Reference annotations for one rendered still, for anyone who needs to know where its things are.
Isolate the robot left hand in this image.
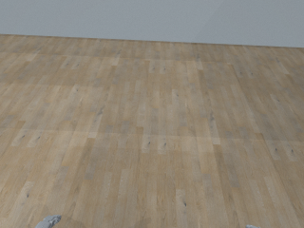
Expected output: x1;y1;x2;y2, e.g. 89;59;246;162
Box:
34;215;62;228

